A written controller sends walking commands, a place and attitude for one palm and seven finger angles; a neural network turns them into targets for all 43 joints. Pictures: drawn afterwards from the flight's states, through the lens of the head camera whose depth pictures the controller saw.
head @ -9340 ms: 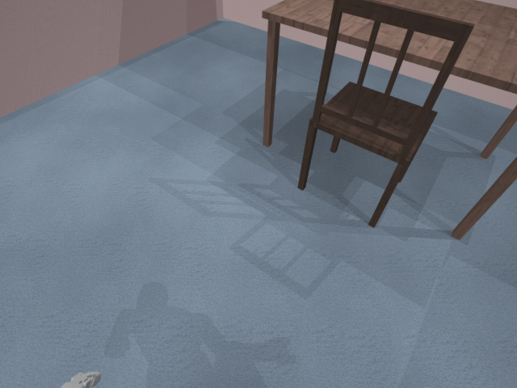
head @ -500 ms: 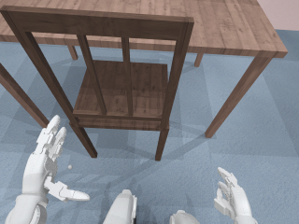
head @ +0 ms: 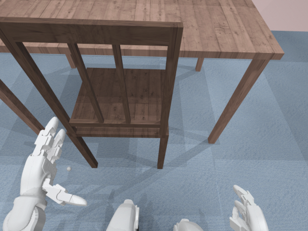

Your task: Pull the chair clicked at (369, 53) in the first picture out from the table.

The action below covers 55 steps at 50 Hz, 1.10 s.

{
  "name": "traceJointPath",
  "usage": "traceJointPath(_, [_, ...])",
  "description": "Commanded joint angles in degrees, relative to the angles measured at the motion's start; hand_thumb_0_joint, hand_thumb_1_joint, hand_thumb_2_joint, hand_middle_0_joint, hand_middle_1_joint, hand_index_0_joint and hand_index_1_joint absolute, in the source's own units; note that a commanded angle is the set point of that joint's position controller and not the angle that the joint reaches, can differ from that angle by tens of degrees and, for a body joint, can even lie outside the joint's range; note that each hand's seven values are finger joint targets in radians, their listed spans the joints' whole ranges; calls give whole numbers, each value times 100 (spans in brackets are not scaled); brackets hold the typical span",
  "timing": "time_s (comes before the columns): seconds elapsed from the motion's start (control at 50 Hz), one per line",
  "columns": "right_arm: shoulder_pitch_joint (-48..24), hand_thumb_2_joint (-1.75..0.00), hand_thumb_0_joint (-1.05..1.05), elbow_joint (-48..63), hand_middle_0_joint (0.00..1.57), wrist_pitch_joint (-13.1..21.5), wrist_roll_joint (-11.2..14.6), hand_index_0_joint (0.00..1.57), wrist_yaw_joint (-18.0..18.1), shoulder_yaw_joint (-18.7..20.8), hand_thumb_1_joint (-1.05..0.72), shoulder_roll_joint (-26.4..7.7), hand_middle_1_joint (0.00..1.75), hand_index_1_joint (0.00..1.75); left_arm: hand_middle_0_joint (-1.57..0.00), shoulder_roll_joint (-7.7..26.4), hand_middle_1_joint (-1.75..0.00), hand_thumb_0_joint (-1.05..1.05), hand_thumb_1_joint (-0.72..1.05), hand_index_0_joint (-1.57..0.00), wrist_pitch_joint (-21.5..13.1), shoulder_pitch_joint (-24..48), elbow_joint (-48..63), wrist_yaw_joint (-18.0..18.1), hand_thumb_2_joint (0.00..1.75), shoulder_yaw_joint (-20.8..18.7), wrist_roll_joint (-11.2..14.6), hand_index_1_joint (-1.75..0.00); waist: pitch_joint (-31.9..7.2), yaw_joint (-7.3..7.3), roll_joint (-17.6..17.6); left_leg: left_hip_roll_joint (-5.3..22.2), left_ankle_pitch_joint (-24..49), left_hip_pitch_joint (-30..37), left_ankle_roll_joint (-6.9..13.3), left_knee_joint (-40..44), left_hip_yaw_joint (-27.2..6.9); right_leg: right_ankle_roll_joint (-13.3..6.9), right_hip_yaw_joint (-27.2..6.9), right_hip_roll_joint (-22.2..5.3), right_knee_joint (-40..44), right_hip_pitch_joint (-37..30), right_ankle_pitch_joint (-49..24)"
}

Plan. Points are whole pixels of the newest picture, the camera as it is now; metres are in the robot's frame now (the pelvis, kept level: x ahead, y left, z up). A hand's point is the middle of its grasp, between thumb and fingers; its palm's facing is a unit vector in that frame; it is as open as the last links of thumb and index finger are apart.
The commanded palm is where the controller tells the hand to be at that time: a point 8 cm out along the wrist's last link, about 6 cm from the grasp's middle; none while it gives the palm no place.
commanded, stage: raise the hand toward the chair's back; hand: left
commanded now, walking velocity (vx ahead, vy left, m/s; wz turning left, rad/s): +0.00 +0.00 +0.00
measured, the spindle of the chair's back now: (90, 91) +0.50 +0.24 +0.02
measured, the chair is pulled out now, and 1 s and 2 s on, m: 0.00 0.00 0.00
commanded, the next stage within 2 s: aim the fingers beside a spindle in 0.26 s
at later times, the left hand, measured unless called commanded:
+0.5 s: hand (73, 167) +0.25 +0.21 +0.05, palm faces +0.08 -1.00 -0.06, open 16.9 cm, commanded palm +0.23 +0.25 +0.05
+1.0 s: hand (81, 153) +0.29 +0.21 +0.03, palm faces +0.07 -1.00 -0.05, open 16.9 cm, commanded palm +0.28 +0.25 +0.03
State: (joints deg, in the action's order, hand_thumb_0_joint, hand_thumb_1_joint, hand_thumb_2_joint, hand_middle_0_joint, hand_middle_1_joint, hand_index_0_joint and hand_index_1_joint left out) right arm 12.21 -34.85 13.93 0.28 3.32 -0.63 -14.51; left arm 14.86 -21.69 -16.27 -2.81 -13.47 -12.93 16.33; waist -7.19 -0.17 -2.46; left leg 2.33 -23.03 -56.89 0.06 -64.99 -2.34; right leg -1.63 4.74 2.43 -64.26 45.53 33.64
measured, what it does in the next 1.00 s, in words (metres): stands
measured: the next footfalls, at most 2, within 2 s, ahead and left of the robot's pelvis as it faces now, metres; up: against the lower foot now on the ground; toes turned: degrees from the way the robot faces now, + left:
none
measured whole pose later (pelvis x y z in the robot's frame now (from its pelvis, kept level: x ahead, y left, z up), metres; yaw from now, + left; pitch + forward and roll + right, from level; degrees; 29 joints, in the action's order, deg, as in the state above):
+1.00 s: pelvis +0.00 +0.00 -0.01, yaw -1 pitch +18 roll -3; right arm 11.2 -36.3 13.7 -0.5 3.0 -1.2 -14.6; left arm 14.1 -23.7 -3.2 -14.1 -11.9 -13.0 14.3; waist -7.8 0.0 -2.6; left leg 2.5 -23.9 -62.7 0.1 -68.6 -1.8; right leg -1.6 4.1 2.5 -68.8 51.8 35.0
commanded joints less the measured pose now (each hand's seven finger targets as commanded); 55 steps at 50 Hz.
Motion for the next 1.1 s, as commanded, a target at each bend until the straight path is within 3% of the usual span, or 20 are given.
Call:
traceJointPath(0.0, [-298,-90,0,833,20,311,16,20,59,303,-90,-707,30,30,-6,828,-8,0,-50,-6,-462,347,1139,46,30,-442,94,-8,-1306,9,-155,-212,629,1796,124,810,-107,108,-379,73,1138,107,-1211])
traceJointPath(0.12, [-298,-90,0,794,20,336,30,20,79,287,-90,-679,30,30,-6,786,-8,0,-50,-6,-501,429,1066,-2,30,-419,138,-8,-1277,-14,-4,-230,583,1582,121,676,-83,178,-623,-2,1217,-16,-1300])
traceJointPath(0.14, [-292,-90,0,783,20,334,37,20,91,296,-90,-678,30,30,-6,834,-8,0,-50,-6,-493,412,1035,-4,30,-453,119,-8,-1315,-12,86,-221,596,1573,131,662,-82,187,-628,13,1207,-32,-1306])
traceJointPath(0.22, [-319,-90,0,799,20,352,41,20,96,279,-90,-668,30,30,-6,822,-8,0,-50,-6,-468,469,1135,4,30,-401,93,-8,-1271,8,-185,-219,594,1686,122,732,-88,136,-543,35,1187,56,-1227])
traceJointPath(0.24, [-322,-90,0,779,20,343,37,20,106,290,-90,-672,30,30,-6,848,-8,0,-50,-6,-434,434,1040,13,30,-466,92,-8,-1253,-7,23,-218,577,1650,141,725,-97,151,-530,52,1203,54,-1208])
traceJointPath(0.34, [-328,-90,0,762,20,369,29,20,120,292,-90,-658,30,30,-6,861,-8,0,-50,-6,-456,469,1091,-4,30,-525,133,-8,-1408,11,31,-225,672,1662,138,658,-89,181,-587,25,1180,-14,-1405])
traceJointPath(0.42, [-297,-90,0,665,20,412,21,20,137,269,-90,-691,30,30,-6,776,-8,0,-50,-6,-503,1003,802,-50,30,-391,105,-8,-1220,-99,44,-202,493,1529,125,608,-108,153,-539,40,1127,293,-1119])
traceJointPath(0.48, [-274,-90,0,692,20,463,9,20,140,259,-90,-713,30,30,-6,767,-8,0,-50,-6,-536,1170,826,-82,30,-308,91,-8,-1399,-64,-167,-212,543,1597,132,573,-97,126,-557,30,1080,298,-1130])
traceJointPath(0.5, [-246,-90,0,662,20,461,13,20,145,271,-90,-722,30,30,-6,837,-8,0,-50,-6,-534,1183,741,-58,30,-392,70,-8,-1451,-41,-42,-198,592,1633,127,594,-113,116,-510,48,1044,282,-1190])
traceJointPath(0.56, [-225,-90,0,709,20,459,-2,20,117,273,-90,-728,30,30,-6,727,-8,0,-50,-6,-508,1148,765,-24,30,-248,15,-8,-1630,2,-209,-207,726,1792,130,627,-110,92,-411,61,955,279,-1340])
traceJointPath(0.6, [-239,-90,0,696,20,436,-12,20,105,276,-90,-742,30,30,-6,729,-8,0,-50,-6,-488,1326,686,36,30,-245,-17,-8,-1566,-39,-115,-208,668,1732,135,613,-111,105,-396,59,953,358,-1305])
traceJointPath(0.64, [-220,-90,0,661,20,404,-28,20,99,277,-90,-759,30,30,-6,886,-8,0,-50,-6,-475,1344,537,123,30,-425,-64,-8,-1572,0,-71,-190,653,1678,132,617,-130,91,-371,85,911,396,-1257])
traceJointPath(0.76, [-210,-90,0,708,20,329,-61,20,30,291,-90,-754,30,30,-6,705,-8,0,-50,-6,-566,1439,545,201,30,-283,-99,-8,-1869,26,-187,-194,846,1814,119,571,-110,78,-312,86,771,411,-1473])
traceJointPath(0.86, [-187,-90,0,598,20,262,-71,20,39,283,-90,-786,30,30,-6,808,-8,0,-50,-6,-599,1917,177,190,30,-362,-123,-8,-1687,-96,-40,-182,691,1555,132,446,-94,94,-368,84,762,592,-1366])
traceJointPath(0.88, [-170,-90,0,588,20,252,-71,20,42,291,-90,-804,30,30,-6,920,-8,0,-50,-6,-611,1939,79,179,30,-513,-105,-8,-1739,-49,8,-176,661,1505,115,450,-101,89,-359,87,735,573,-1319])
traceJointPath(0.94, [-187,-90,0,596,20,258,-60,20,45,288,-90,-801,30,30,-6,761,-8,0,-50,-6,-663,2270,145,121,30,-284,-113,-8,-1886,-91,-223,-172,698,1669,125,406,-100,74,-349,94,687,686,-1313])
traceJointPath(1.08, [-122,-90,0,514,20,197,-72,20,43,295,-90,-839,30,30,-6,816,-8,0,-50,-6,-651,2714,-296,182,30,-298,-206,-8,-1901,-107,-140,-148,565,1680,105,413,-171,60,-288,102,630,928,-1149])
